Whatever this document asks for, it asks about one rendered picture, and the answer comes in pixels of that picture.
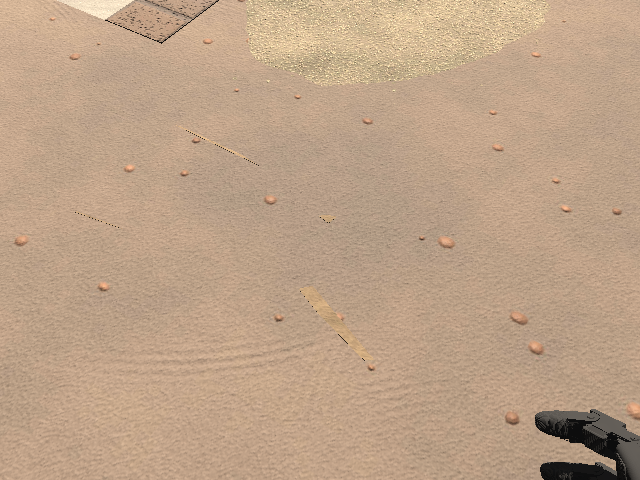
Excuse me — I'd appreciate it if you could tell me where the right robot hand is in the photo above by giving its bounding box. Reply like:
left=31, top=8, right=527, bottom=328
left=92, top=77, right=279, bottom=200
left=535, top=409, right=640, bottom=480

